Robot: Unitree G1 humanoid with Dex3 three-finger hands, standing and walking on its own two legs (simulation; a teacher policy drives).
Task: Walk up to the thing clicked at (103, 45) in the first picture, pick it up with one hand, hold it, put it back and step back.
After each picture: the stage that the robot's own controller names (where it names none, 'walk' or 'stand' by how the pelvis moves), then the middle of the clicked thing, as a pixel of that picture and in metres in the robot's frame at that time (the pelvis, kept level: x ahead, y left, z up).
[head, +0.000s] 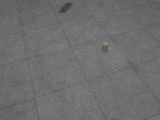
stand; (104, 47) +1.30 -0.18 -0.72
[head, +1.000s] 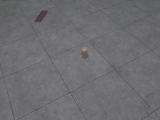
walk; (84, 53) +1.19 +0.11 -0.70
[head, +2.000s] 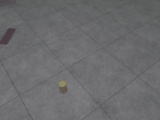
walk; (62, 87) +0.75 +0.24 -0.70
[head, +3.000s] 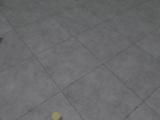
stand; (56, 118) +0.44 +0.20 -0.70
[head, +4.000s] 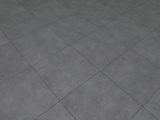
stand; out of the picture +0.40 +0.21 -0.73
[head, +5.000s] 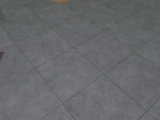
stand; out of the picture +0.39 +0.20 -0.73
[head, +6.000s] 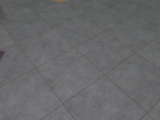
stand; out of the picture +0.38 +0.20 -0.73
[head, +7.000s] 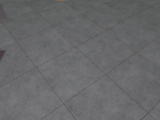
stand; out of the picture +0.38 +0.19 -0.73
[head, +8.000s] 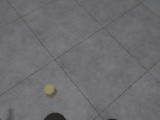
go down; (50, 91) +0.43 +0.21 -0.56
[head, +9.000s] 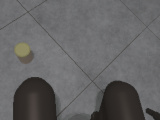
go down; (24, 53) +0.46 +0.27 -0.31
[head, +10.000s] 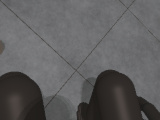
close in; out of the picture +0.44 +0.30 -0.26
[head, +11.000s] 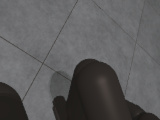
close; out of the picture +0.42 +0.33 -0.21
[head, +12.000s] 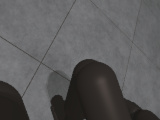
lift; out of the picture +0.41 +0.33 -0.22
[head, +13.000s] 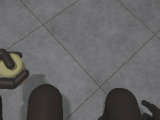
lift; (14, 71) +0.34 +0.25 -0.05
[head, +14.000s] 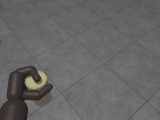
hold; (39, 89) +0.32 +0.17 +0.01
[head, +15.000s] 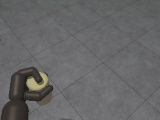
hold; (40, 89) +0.33 +0.17 -0.01
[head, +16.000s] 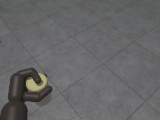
hold; (39, 90) +0.32 +0.18 -0.01
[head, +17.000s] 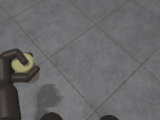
crouch; (27, 69) +0.39 +0.21 -0.06
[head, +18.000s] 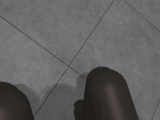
lower; out of the picture +0.45 +0.33 -0.15
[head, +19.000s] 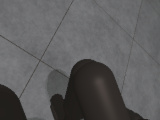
lower; out of the picture +0.41 +0.35 -0.22
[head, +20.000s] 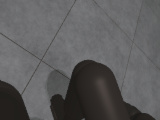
lower; out of the picture +0.41 +0.35 -0.23
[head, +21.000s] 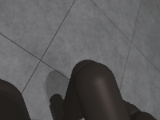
lower; out of the picture +0.41 +0.35 -0.23
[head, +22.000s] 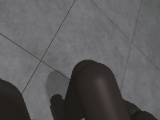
lower; out of the picture +0.41 +0.35 -0.23
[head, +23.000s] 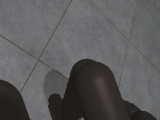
open; out of the picture +0.40 +0.34 -0.23
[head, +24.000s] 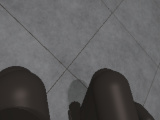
stand; out of the picture +0.42 +0.32 -0.25
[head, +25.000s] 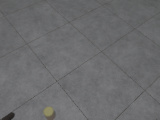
stand; (49, 113) +0.41 +0.22 -0.62
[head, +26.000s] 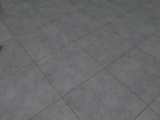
stand; out of the picture +0.40 +0.22 -0.67
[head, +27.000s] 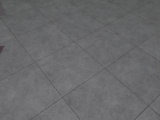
stand; out of the picture +0.41 +0.22 -0.67
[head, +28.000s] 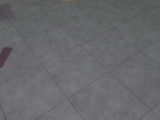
stand; out of the picture +0.42 +0.20 -0.72
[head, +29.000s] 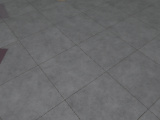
stand; out of the picture +0.40 +0.21 -0.73
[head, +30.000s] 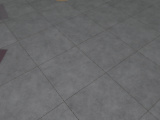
walk; out of the picture +0.39 +0.21 -0.73
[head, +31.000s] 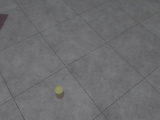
walk; (59, 92) +0.55 +0.18 -0.71
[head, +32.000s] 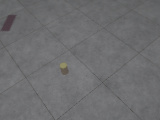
walk; (64, 68) +0.84 +0.27 -0.70
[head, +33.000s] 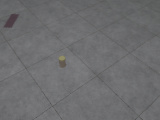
stand; (62, 61) +1.04 +0.23 -0.71
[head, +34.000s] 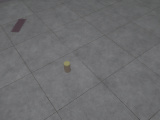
stand; (67, 66) +1.01 +0.21 -0.73
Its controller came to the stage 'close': yes
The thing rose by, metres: 0.70
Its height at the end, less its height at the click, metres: +0.00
